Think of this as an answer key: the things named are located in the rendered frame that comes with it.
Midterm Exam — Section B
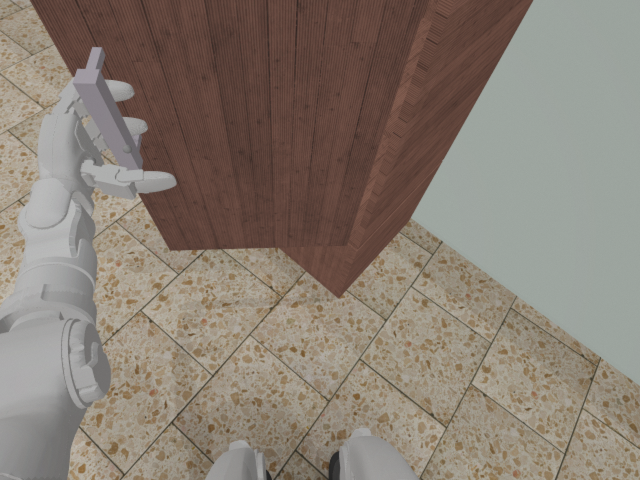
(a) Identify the cupboard door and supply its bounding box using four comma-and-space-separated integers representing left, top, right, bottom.
30, 0, 427, 251

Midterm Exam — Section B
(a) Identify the handle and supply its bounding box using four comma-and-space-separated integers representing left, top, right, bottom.
73, 47, 143, 170

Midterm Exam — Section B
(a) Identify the robot left hand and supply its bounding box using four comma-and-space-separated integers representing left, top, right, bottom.
37, 77, 177, 200

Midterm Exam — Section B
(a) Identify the robot left upper arm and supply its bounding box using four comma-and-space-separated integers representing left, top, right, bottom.
0, 318, 111, 480

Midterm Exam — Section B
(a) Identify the robot left forearm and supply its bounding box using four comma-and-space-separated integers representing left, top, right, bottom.
0, 178, 97, 334

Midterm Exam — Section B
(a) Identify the right robot thigh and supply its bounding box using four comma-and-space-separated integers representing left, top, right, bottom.
339, 436, 420, 480

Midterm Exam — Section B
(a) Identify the right robot shin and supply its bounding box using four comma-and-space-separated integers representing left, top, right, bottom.
340, 428, 372, 480

